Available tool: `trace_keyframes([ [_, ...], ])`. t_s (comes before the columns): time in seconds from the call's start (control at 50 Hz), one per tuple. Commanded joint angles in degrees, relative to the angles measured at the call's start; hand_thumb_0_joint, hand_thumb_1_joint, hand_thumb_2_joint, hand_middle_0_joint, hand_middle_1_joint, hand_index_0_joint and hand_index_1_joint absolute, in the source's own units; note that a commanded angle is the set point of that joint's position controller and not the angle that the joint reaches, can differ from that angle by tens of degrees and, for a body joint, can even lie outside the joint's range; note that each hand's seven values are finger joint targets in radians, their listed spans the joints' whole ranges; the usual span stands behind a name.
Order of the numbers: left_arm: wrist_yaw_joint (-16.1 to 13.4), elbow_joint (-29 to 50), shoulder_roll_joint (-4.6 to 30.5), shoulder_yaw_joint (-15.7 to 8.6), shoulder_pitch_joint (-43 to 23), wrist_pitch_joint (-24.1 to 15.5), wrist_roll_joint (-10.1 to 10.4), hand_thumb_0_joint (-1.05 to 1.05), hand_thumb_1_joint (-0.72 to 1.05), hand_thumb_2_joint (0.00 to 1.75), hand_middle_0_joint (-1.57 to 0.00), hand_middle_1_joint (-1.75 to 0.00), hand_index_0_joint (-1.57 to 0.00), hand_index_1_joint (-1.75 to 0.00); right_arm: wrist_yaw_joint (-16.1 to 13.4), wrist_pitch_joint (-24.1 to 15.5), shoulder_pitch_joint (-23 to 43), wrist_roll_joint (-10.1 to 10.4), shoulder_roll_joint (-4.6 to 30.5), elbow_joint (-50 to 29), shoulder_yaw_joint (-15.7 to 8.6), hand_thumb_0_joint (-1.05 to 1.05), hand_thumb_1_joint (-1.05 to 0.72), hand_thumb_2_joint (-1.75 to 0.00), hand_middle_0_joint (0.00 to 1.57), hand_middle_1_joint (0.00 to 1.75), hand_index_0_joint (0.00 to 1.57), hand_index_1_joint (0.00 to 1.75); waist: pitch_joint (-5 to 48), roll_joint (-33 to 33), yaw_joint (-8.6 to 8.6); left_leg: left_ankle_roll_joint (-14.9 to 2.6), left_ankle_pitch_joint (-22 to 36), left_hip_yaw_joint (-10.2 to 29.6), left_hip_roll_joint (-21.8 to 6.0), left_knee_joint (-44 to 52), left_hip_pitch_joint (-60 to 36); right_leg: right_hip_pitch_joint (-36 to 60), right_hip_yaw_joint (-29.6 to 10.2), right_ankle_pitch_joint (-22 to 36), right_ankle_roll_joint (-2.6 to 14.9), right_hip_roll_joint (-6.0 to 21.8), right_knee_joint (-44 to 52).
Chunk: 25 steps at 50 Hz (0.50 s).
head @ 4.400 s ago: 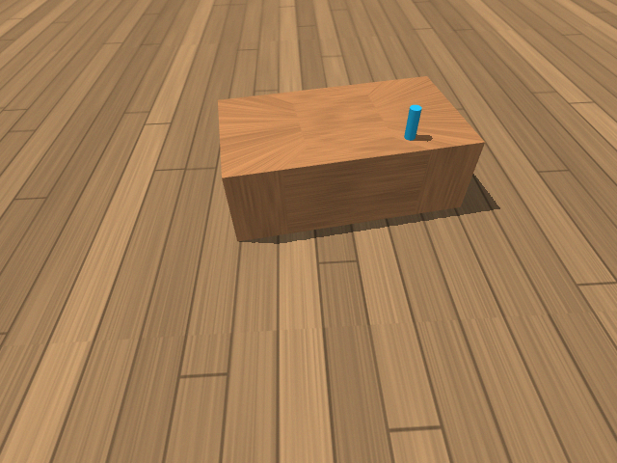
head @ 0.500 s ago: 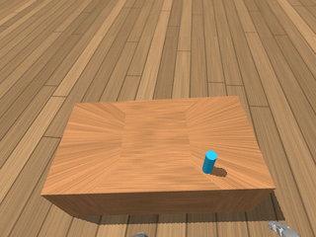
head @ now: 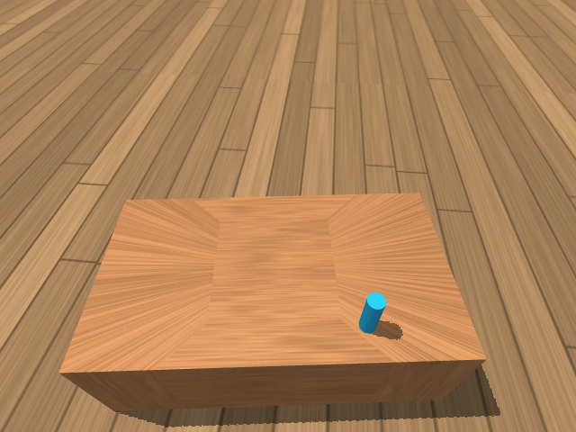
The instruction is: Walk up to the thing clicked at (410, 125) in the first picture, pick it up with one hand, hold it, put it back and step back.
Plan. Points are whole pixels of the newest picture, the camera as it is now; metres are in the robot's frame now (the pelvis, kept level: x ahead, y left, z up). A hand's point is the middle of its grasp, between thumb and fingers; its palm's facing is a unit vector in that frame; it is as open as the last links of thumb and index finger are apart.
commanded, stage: walk up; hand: right
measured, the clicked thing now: (371, 313) +0.47 -0.19 -0.35
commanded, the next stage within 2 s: stand in 1.06 s
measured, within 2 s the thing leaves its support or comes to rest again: neither
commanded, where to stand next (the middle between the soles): +0.06 +0.01 m, yaw +0 degrees
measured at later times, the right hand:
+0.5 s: hand out of the picture +0.11 -0.25 -0.15, palm faces -0.03 +0.95 -0.32, open 7.4 cm
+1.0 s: hand out of the picture +0.11 -0.25 -0.15, palm faces -0.03 +0.94 -0.33, open 7.4 cm
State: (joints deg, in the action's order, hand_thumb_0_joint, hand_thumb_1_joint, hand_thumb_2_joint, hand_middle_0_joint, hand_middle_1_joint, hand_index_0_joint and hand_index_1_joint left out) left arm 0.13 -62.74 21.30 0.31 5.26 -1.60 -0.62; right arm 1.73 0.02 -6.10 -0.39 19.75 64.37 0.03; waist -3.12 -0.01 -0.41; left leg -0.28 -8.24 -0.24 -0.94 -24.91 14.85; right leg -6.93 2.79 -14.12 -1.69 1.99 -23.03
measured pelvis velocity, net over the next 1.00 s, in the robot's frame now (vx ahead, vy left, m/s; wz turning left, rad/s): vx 0.02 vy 0.00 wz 0.02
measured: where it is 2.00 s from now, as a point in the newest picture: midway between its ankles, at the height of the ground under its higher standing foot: outside the picture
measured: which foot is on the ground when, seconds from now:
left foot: down 0.00-1.00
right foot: down 0.00-1.00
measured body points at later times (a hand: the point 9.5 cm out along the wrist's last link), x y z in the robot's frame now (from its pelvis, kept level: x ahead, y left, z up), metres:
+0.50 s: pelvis +0.02 +0.00 +0.00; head +0.02 -0.01 +0.45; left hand +0.09 +0.31 -0.12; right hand +0.11 -0.30 -0.13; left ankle +0.06 +0.11 -0.74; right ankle -0.02 -0.14 -0.74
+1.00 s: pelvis +0.02 +0.00 +0.01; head +0.03 +0.00 +0.46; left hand +0.10 +0.30 -0.13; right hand +0.11 -0.30 -0.13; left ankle +0.06 +0.11 -0.74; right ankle -0.02 -0.14 -0.74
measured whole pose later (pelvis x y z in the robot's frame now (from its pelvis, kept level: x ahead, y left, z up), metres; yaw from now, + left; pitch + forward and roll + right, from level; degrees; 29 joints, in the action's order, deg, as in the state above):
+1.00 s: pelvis +0.02 +0.00 +0.01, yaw +1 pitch -2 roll -1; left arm -0.2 -65.8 20.2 -1.0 4.8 -0.5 -1.2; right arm 0.8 0.5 -4.3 -0.6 19.3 66.3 -0.8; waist -2.7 0.1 0.1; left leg -0.2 -7.4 0.8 0.0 -20.2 10.6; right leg -1.5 4.1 -13.0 -1.9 2.6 -17.0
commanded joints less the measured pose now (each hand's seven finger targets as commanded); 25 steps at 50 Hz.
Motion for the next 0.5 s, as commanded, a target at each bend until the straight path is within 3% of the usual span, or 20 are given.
trace_keyframes([
  [0.0,-0.77,1.58,12.61,-2.86,-2.35,-1.28,0.3,0.0,0.9,0.9,-0.2,-0.3,-0.2,-0.3,-1.13,-1.62,4.32,0.16,12.95,-2.81,-2.78,0.0,-0.9,-0.9,0.2,0.3,0.2,0.3,6.23,2.04,0.33,-1.44,4.99,7.05,-5.88,5.14,-4.75,0.49,-5.08,5.53,3.13,5.86,5.86],
  [0.12,-0.82,0.53,12.08,-2.89,-3.08,-1.07,0.18,0.0,0.9,0.9,-0.2,-0.3,-0.2,-0.3,-1.4,-1.36,4.9,0.12,12.96,-2.04,-3.1,0.0,-0.9,-0.9,0.2,0.3,0.2,0.3,6.15,0.82,0.19,-1.64,7.34,6.36,-6.03,5.14,-7.07,0.29,-4.43,7.1,2.71,6.19,6.97],
  [0.26,-0.77,-0.46,11.61,-2.9,-3.93,-0.88,0.0,0.0,0.9,0.9,-0.2,-0.3,-0.2,-0.3,-1.44,-1.1,5.61,0.03,12.59,-1.46,-3.1,0.0,-0.9,-0.9,0.2,0.3,0.2,0.3,4.73,0.28,0.01,-1.3,5.87,6.5,-5.76,6.46,-6.91,0.05,-4.2,5.62,2.47,6.12,8.18],
  [0.32,-0.8,-0.81,11.71,-3.02,-3.54,-0.84,-0.06,0.0,0.9,0.9,-0.2,-0.3,-0.2,-0.3,-1.47,-1.13,5.75,0.03,12.41,-1.26,-3.11,0.0,-0.9,-0.9,0.2,0.3,0.2,0.3,5.65,-0.08,0.2,-1.24,9.45,6.05,-5.73,5.92,-8.39,0.48,-4.09,7.35,2.37,6.35,8.18],
  [0.48,-0.78,-0.58,11.67,-3.26,-3.53,-0.59,-0.22,0.0,0.9,0.9,-0.2,-0.3,-0.2,-0.3,-1.52,-0.93,6.22,-0.05,12.39,-1.36,-2.99,0.0,-0.9,-0.9,0.2,0.3,0.2,0.3,5.12,0.15,0.31,-1.0,6.59,6.43,-5.52,7.22,-7.41,1.42,-3.71,5.67,2.12,6.25,8.96],
])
